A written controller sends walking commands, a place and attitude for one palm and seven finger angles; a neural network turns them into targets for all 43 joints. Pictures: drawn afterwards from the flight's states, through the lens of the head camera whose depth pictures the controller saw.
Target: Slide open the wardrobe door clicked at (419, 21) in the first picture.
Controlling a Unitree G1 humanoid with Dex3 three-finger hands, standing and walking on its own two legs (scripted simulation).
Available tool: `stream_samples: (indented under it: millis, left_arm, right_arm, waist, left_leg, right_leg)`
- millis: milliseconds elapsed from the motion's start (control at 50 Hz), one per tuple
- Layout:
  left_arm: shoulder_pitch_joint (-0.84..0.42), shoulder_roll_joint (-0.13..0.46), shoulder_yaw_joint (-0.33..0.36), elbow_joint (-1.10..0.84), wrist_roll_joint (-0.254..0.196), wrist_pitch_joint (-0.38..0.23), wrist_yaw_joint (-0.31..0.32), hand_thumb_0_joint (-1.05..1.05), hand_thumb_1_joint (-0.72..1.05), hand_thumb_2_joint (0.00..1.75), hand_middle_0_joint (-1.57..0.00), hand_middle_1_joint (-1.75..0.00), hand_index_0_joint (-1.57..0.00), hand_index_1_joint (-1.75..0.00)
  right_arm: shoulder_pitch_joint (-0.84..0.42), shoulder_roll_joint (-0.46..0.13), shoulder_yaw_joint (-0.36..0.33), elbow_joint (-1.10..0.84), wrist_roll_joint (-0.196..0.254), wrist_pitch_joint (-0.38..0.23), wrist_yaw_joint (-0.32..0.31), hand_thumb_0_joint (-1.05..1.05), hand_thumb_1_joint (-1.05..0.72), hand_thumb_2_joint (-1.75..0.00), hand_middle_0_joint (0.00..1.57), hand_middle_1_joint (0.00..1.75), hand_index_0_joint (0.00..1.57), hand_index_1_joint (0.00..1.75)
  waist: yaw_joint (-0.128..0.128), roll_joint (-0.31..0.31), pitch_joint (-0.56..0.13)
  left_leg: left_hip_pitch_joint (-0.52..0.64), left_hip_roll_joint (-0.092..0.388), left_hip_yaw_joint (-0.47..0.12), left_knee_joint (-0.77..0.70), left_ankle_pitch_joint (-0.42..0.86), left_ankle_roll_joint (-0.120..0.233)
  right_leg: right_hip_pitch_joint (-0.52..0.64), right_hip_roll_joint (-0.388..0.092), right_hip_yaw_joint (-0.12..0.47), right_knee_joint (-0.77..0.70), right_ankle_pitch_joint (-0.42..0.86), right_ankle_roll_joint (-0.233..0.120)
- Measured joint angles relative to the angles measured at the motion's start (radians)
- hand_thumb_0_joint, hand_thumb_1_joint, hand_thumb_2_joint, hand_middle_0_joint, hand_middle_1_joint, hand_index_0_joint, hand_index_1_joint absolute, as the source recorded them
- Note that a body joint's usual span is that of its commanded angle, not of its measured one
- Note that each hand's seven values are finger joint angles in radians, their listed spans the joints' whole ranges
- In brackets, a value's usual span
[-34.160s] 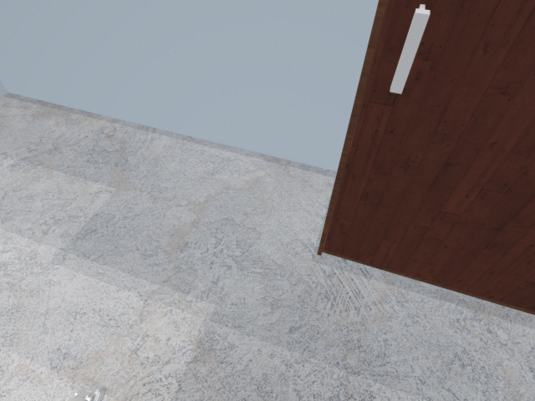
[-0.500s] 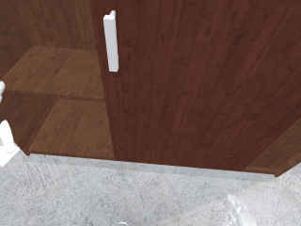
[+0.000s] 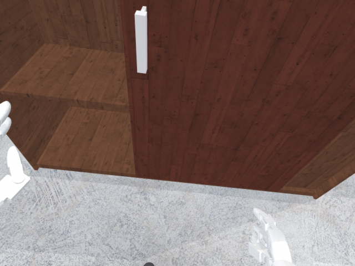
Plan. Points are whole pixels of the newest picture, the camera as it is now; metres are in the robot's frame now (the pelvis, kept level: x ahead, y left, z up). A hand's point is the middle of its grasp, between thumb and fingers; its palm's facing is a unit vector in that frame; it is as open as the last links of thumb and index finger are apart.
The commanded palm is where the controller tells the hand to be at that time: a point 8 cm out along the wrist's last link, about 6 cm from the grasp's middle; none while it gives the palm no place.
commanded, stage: stop stepping back and stand still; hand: left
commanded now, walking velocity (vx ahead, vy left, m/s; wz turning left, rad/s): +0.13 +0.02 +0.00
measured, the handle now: (143, 40) +0.66 +0.20 +0.16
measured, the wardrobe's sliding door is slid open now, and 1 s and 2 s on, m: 0.61 0.61 0.61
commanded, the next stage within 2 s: let the arm hang, fingers relaxed in 0.68 s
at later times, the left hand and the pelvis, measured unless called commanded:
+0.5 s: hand (33, 210) +0.15 +0.24 +0.15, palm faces +0.33 -0.81 -0.49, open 7.4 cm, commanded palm +0.11 +0.28 +0.17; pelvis -0.05 -0.01 -0.01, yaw -4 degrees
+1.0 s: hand out of the picture +0.07 +0.23 -0.13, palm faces -0.04 -0.94 -0.35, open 7.4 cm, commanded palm none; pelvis -0.07 +0.00 -0.02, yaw -1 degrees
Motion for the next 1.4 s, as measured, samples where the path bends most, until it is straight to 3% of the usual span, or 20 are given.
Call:
stream_samples:
  millis: [40, 80, 120, 180, 220, 280, 360, 420, 520, 560, 660, 780, 820, 880, 940, 1040, 1120, 1200, 1400]
  left_arm:
    - [-0.013, 0.006, -0.008, -0.005, -0.005, 0.002, 0.000, 0.01, 0.89, 0.90, -0.21, -0.30, -0.21, -0.31]
    - [-0.011, 0.040, 0.015, -0.019, -0.007, -0.004, 0.001, 0.01, 0.89, 0.90, -0.21, -0.30, -0.21, -0.31]
    - [-0.021, 0.033, -0.008, 0.003, -0.001, -0.010, -0.003, 0.01, 0.89, 0.90, -0.21, -0.30, -0.21, -0.31]
    - [0.010, 0.034, -0.030, 0.023, 0.002, 0.007, -0.010, 0.01, 0.88, 0.90, -0.22, -0.31, -0.21, -0.31]
    - [0.024, 0.034, -0.026, 0.043, 0.004, 0.017, -0.013, 0.01, 0.88, 0.90, -0.22, -0.31, -0.22, -0.31]
    - [0.004, 0.031, -0.002, 0.088, 0.003, 0.036, -0.007, 0.01, 0.88, 0.90, -0.22, -0.31, -0.22, -0.31]
    - [0.018, 0.027, 0.020, 0.078, 0.002, 0.050, 0.006, 0.01, 0.88, 0.90, -0.22, -0.31, -0.21, -0.31]
    - [0.063, 0.034, 0.019, 0.039, 0.003, 0.032, 0.003, 0.01, 0.89, 0.90, -0.22, -0.30, -0.21, -0.31]
    - [0.114, 0.023, 0.008, 0.042, 0.008, -0.004, 0.005, 0.01, 0.88, 0.90, -0.22, -0.31, -0.22, -0.31]
    - [0.078, 0.003, -0.002, 0.081, 0.017, -0.006, 0.011, 0.01, 0.88, 0.90, -0.22, -0.31, -0.22, -0.31]
    - [-0.032, -0.048, -0.017, 0.176, 0.023, 0.018, 0.014, 0.01, 0.88, 0.90, -0.22, -0.31, -0.22, -0.31]
    - [-0.010, -0.032, -0.027, 0.125, 0.025, 0.012, 0.004, 0.01, 0.89, 0.90, -0.21, -0.30, -0.21, -0.31]
    - [-0.068, -0.007, -0.089, 0.244, 0.051, 0.009, -0.037, 0.01, 0.89, 0.90, -0.21, -0.30, -0.21, -0.31]
    - [-0.209, -0.009, -0.233, 0.586, 0.071, 0.124, -0.102, 0.00, 0.89, 0.90, -0.21, -0.30, -0.21, -0.31]
    - [-0.281, -0.052, -0.333, 0.919, 0.079, 0.215, -0.135, 0.00, 0.90, 0.90, -0.20, -0.30, -0.20, -0.30]
    - [-0.266, -0.144, -0.423, 1.280, 0.082, 0.267, -0.148, 0.00, 0.90, 0.90, -0.20, -0.30, -0.20, -0.30]
    - [-0.240, -0.193, -0.448, 1.454, 0.074, 0.271, -0.155, 0.01, 0.90, 0.90, -0.21, -0.30, -0.20, -0.30]
    - [-0.221, -0.203, -0.432, 1.553, 0.066, 0.252, -0.160, 0.01, 0.90, 0.90, -0.21, -0.30, -0.21, -0.30]
    - [-0.236, -0.110, -0.387, 1.665, 0.062, 0.228, -0.141, 0.00, 0.90, 0.90, -0.21, -0.30, -0.21, -0.30]
  right_arm:
    - [-0.011, 0.007, 0.008, 0.000, -0.006, 0.007, 0.004, 0.01, -0.90, -0.90, 0.21, 0.30, 0.20, 0.30]
    - [-0.030, 0.014, 0.019, -0.013, -0.010, 0.021, 0.008, 0.01, -0.90, -0.90, 0.21, 0.30, 0.20, 0.30]
    - [-0.032, -0.005, 0.018, 0.008, -0.015, 0.035, 0.006, 0.01, -0.90, -0.90, 0.21, 0.30, 0.20, 0.30]
    - [0.039, -0.027, 0.014, 0.039, -0.003, 0.049, -0.001, 0.01, -0.90, -0.90, 0.21, 0.30, 0.20, 0.30]
    - [0.088, -0.045, 0.008, 0.054, 0.007, 0.052, -0.015, 0.01, -0.90, -0.90, 0.21, 0.30, 0.20, 0.30]
    - [0.117, -0.055, 0.001, 0.077, 0.013, 0.049, -0.031, 0.01, -0.91, -0.90, 0.21, 0.30, 0.20, 0.30]
    - [0.145, -0.053, -0.007, 0.063, 0.001, 0.020, -0.028, 0.01, -0.91, -0.90, 0.20, 0.30, 0.20, 0.30]
    - [0.164, -0.061, -0.012, 0.036, -0.002, 0.015, -0.019, 0.01, -0.91, -0.90, 0.20, 0.30, 0.20, 0.30]
    - [0.172, -0.079, -0.025, 0.080, 0.007, 0.037, -0.013, 0.01, -0.91, -0.90, 0.20, 0.30, 0.20, 0.30]
    - [0.179, -0.090, -0.027, 0.091, 0.011, 0.030, -0.021, 0.01, -0.91, -0.90, 0.20, 0.30, 0.20, 0.30]
    - [0.119, -0.073, -0.017, 0.113, 0.016, 0.020, -0.038, 0.01, -0.91, -0.90, 0.20, 0.30, 0.20, 0.30]
    - [0.059, -0.026, 0.015, 0.038, 0.004, -0.007, -0.025, 0.01, -0.91, -0.90, 0.20, 0.30, 0.20, 0.30]
    - [0.031, -0.051, 0.011, 0.072, 0.011, -0.015, 0.015, 0.01, -0.91, -0.90, 0.20, 0.30, 0.20, 0.30]
    - [-0.035, -0.113, 0.009, 0.151, 0.010, 0.066, 0.052, 0.01, -0.90, -0.90, 0.21, 0.30, 0.20, 0.30]
    - [-0.072, -0.148, 0.005, 0.204, 0.004, 0.125, 0.061, 0.01, -0.90, -0.90, 0.21, 0.30, 0.20, 0.30]
    - [-0.036, -0.165, -0.014, 0.270, -0.007, 0.177, 0.056, 0.01, -0.91, -0.90, 0.21, 0.30, 0.20, 0.30]
    - [0.024, -0.160, -0.020, 0.351, -0.008, 0.197, 0.047, 0.01, -0.91, -0.90, 0.20, 0.30, 0.20, 0.30]
    - [0.078, -0.150, -0.016, 0.436, -0.004, 0.201, 0.039, 0.01, -0.91, -0.90, 0.20, 0.30, 0.20, 0.30]
    - [0.048, -0.128, -0.021, 0.515, 0.005, 0.191, 0.029, 0.01, -0.91, -0.90, 0.20, 0.30, 0.20, 0.30]
  waist:
    - [0.002, -0.015, 0.000]
    - [0.008, -0.061, 0.007]
    - [-0.003, -0.022, 0.020]
    - [-0.027, -0.014, -0.019]
    - [-0.057, -0.013, -0.046]
    - [-0.078, -0.041, -0.032]
    - [-0.100, -0.042, -0.007]
    - [-0.117, -0.021, 0.006]
    - [-0.071, 0.004, -0.014]
    - [-0.061, 0.023, -0.018]
    - [-0.049, 0.016, 0.004]
    - [-0.056, 0.010, 0.015]
    - [-0.040, 0.035, 0.002]
    - [-0.024, 0.076, -0.006]
    - [-0.042, 0.084, 0.011]
    - [-0.071, 0.036, 0.070]
    - [-0.071, -0.018, 0.126]
    - [-0.055, -0.040, 0.151]
    - [-0.048, -0.001, 0.140]
  left_leg:
    - [-0.014, -0.002, 0.020, -0.012, 0.023, -0.010]
    - [-0.066, -0.019, 0.064, 0.063, -0.006, -0.028]
    - [-0.104, -0.008, 0.033, 0.190, -0.135, -0.047]
    - [-0.068, -0.039, 0.001, 0.333, -0.226, -0.057]
    - [-0.016, -0.057, -0.011, 0.307, -0.242, -0.025]
    - [0.009, -0.079, 0.003, 0.276, -0.225, 0.014]
    - [0.052, -0.079, 0.006, 0.162, -0.152, -0.005]
    - [0.037, -0.082, -0.011, 0.162, -0.171, -0.022]
    - [0.002, -0.069, -0.035, 0.371, -0.289, -0.046]
    - [0.054, -0.047, -0.046, 0.310, -0.241, -0.037]
    - [0.091, -0.070, -0.039, 0.267, -0.258, -0.020]
    - [0.099, -0.068, -0.037, 0.188, -0.203, -0.024]
    - [0.062, -0.067, -0.049, 0.213, -0.202, -0.025]
    - [0.017, -0.078, -0.056, 0.274, -0.219, -0.019]
    - [0.002, -0.088, -0.061, 0.306, -0.229, -0.016]
    - [0.006, -0.084, -0.075, 0.332, -0.239, -0.026]
    - [0.025, -0.080, -0.080, 0.322, -0.241, -0.026]
    - [0.046, -0.079, -0.090, 0.258, -0.209, -0.026]
    - [0.110, -0.077, -0.090, 0.169, -0.173, -0.029]
  right_leg:
    - [0.068, -0.018, -0.006, -0.167, 0.053, -0.018]
    - [0.097, -0.067, 0.026, -0.298, 0.142, -0.035]
    - [0.089, -0.049, 0.027, -0.263, 0.159, 0.001]
    - [0.101, -0.051, 0.034, -0.222, 0.117, 0.019]
    - [0.104, -0.055, 0.026, -0.195, 0.091, 0.027]
    - [0.090, -0.080, 0.026, -0.149, 0.093, 0.024]
    - [0.054, -0.051, 0.009, -0.144, 0.052, -0.007]
    - [0.062, -0.040, -0.016, -0.221, 0.156, -0.030]
    - [0.054, -0.033, 0.001, -0.191, 0.166, -0.028]
    - [0.056, -0.029, -0.009, -0.164, 0.143, -0.020]
    - [0.066, -0.055, -0.008, -0.149, 0.136, -0.002]
    - [0.064, -0.053, -0.006, -0.210, 0.182, -0.008]
    - [0.036, -0.050, -0.018, -0.196, 0.183, -0.008]
    - [-0.013, -0.060, -0.029, -0.114, 0.148, -0.006]
    - [-0.035, -0.070, -0.036, -0.060, 0.123, -0.004]
    - [-0.019, -0.063, -0.050, -0.049, 0.113, -0.019]
    - [0.007, -0.058, -0.053, -0.073, 0.121, -0.016]
    - [0.034, -0.054, -0.062, -0.149, 0.159, -0.016]
    - [0.103, -0.051, -0.059, -0.256, 0.206, -0.018]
